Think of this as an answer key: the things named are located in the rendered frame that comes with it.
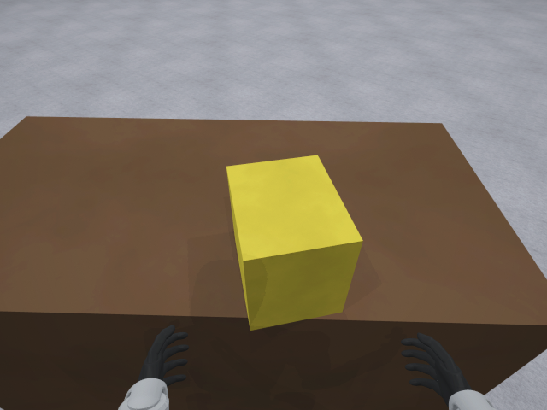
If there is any robot left hand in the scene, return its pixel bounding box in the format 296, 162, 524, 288
138, 325, 189, 387

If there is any pedestal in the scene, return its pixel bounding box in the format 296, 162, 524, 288
0, 116, 547, 410

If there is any left robot forearm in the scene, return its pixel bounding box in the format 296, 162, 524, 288
118, 378, 169, 410

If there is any robot right hand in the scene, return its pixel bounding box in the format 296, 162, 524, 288
401, 332, 472, 407

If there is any right robot forearm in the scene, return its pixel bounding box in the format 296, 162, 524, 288
449, 390, 496, 410

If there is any carton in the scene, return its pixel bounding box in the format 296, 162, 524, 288
226, 155, 363, 331

